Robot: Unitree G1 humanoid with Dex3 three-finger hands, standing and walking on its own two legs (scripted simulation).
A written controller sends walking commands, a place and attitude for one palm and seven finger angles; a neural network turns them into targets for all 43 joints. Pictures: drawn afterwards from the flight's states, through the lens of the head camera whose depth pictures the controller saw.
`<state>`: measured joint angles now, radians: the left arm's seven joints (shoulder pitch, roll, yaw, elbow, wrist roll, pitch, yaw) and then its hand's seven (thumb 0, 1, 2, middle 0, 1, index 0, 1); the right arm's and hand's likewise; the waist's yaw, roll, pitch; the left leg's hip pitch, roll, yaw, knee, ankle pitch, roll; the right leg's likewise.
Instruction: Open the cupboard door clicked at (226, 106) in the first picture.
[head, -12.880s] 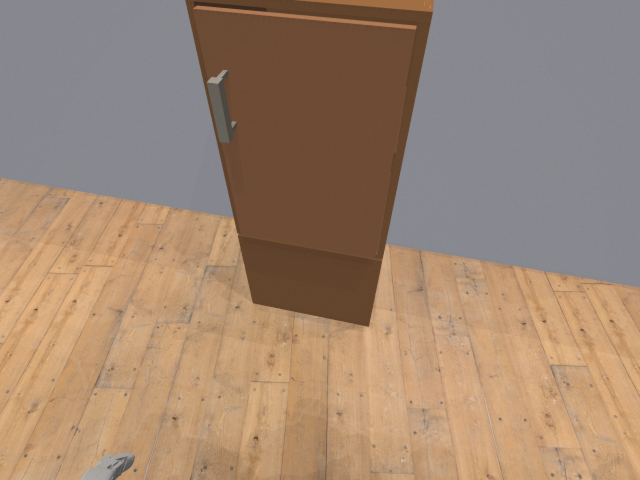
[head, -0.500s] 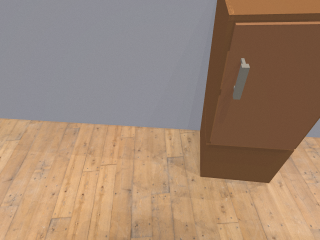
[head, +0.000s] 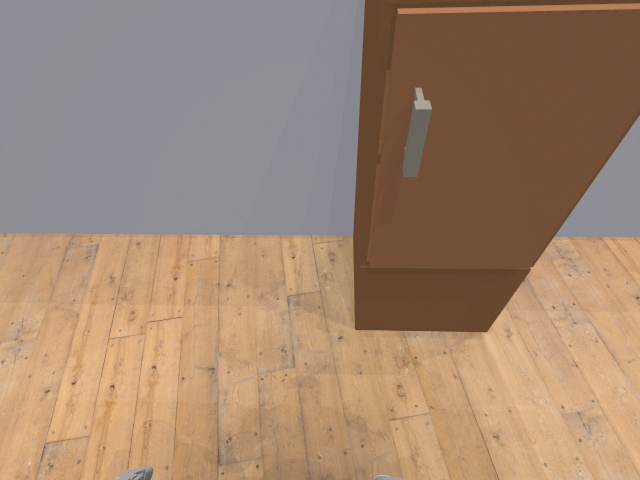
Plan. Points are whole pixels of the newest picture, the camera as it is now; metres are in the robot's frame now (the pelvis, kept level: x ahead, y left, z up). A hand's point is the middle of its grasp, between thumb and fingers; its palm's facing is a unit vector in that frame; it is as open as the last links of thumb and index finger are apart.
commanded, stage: shuffle to correct the standing spot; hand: left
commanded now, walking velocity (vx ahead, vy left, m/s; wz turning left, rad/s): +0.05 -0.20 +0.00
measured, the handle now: (414, 133) +0.61 -0.11 +0.09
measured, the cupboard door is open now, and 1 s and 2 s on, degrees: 0 0 0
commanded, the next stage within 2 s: come to a stop and stand still in 1.18 s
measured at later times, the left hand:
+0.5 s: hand out of the picture +0.11 +0.15 -0.14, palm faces +0.04 -0.96 -0.28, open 16.5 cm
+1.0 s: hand (352, 466) +0.17 -0.02 -0.15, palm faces +0.07 -0.96 -0.26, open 16.7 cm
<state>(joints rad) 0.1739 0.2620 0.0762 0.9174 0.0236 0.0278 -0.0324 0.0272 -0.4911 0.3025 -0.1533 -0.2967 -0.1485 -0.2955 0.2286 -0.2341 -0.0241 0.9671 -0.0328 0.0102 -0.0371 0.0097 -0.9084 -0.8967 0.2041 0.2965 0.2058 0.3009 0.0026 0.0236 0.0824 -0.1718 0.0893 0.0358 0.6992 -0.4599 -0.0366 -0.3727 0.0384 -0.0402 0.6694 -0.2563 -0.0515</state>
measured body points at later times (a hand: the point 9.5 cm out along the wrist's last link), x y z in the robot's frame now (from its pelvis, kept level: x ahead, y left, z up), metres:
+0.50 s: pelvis +0.04 -0.08 +0.02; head +0.06 -0.07 +0.47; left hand +0.11 +0.20 -0.12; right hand +0.04 -0.33 -0.12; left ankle +0.01 +0.04 -0.72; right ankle +0.01 -0.18 -0.63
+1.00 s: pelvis +0.07 -0.24 +0.01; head +0.10 -0.23 +0.46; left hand +0.16 +0.03 -0.13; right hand +0.15 -0.49 -0.13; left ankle +0.05 -0.16 -0.69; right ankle +0.07 -0.32 -0.72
